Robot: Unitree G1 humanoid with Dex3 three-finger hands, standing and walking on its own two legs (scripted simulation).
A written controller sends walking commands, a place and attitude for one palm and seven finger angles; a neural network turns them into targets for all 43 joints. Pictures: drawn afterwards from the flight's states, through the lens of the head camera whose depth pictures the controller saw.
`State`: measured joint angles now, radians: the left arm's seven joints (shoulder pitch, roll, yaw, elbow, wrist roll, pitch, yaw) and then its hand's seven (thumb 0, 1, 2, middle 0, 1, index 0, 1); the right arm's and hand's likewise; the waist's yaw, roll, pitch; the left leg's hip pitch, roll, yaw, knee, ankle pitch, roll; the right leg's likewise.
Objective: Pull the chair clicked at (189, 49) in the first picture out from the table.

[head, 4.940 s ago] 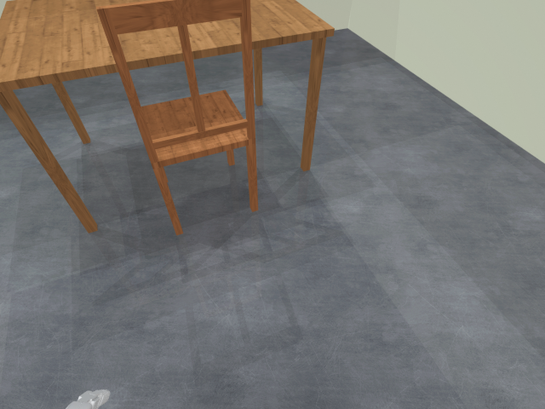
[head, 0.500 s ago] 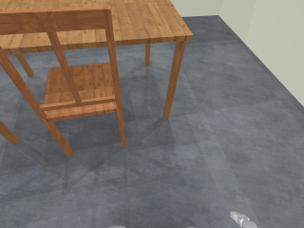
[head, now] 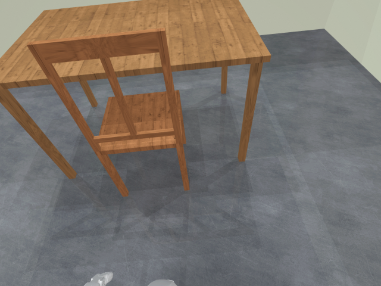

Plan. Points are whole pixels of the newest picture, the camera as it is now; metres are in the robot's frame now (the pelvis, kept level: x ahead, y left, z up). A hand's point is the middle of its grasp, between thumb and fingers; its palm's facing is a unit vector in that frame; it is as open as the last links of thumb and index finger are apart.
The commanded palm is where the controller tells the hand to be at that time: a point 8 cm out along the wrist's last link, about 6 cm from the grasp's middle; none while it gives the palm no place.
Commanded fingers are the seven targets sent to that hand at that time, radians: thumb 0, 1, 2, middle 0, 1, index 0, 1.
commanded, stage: take the last steps up to it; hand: left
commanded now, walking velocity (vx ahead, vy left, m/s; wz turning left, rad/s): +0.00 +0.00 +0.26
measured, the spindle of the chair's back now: (121, 101) +0.74 +0.29 -0.06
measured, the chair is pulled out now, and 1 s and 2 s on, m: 0.00 0.00 0.00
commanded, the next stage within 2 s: come to a stop and stand still in 1.04 s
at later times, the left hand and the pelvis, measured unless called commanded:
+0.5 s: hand out of the picture -0.07 +0.24 -0.18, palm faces +0.18 -0.96 -0.20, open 7.4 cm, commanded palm none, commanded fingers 0.00 0.90 0.90 -0.20 -0.30 -0.20 -0.30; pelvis +0.03 +0.05 +0.00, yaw +6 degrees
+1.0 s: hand (122, 237) +0.27 +0.22 -0.16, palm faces +0.12 -0.97 -0.20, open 7.4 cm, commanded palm none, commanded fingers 0.00 0.90 0.90 -0.20 -0.30 -0.20 -0.30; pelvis +0.20 +0.03 -0.01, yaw +6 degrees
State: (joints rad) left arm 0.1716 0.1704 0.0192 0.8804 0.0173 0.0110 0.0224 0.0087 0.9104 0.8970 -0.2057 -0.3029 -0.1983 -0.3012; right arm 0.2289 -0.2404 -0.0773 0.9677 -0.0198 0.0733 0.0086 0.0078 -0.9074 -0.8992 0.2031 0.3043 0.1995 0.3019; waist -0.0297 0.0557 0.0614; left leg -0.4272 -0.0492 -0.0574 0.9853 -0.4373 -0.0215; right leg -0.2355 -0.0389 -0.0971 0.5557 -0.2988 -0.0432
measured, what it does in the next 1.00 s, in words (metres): walks ahead: left foot, then right foot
